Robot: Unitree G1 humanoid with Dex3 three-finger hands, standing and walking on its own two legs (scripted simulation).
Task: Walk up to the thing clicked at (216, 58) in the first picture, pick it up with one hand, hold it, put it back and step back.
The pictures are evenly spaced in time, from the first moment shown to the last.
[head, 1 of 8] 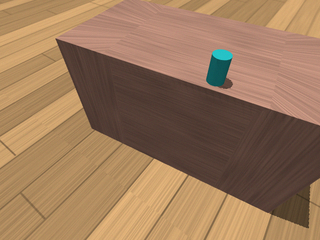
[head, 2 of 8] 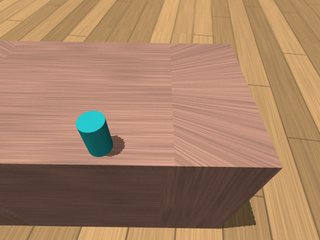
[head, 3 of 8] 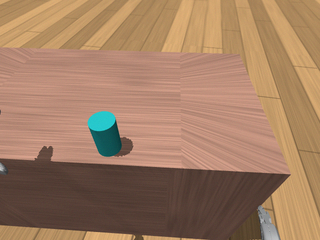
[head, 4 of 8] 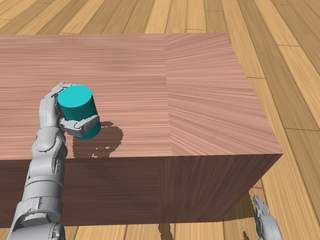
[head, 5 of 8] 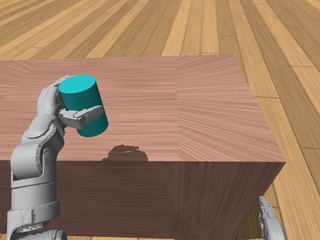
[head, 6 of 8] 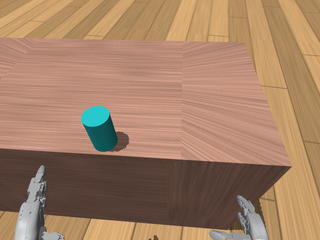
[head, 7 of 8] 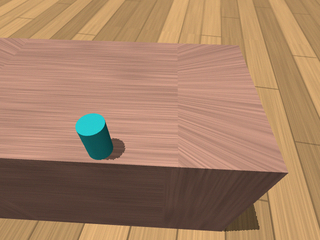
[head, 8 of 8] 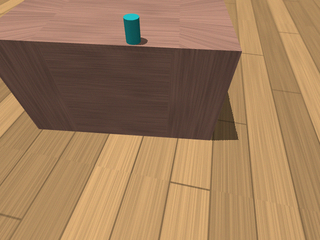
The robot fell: no
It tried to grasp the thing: yes
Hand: left
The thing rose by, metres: 0.23
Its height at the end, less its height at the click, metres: +0.00
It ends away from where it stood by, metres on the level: 0.02
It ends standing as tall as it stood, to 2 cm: yes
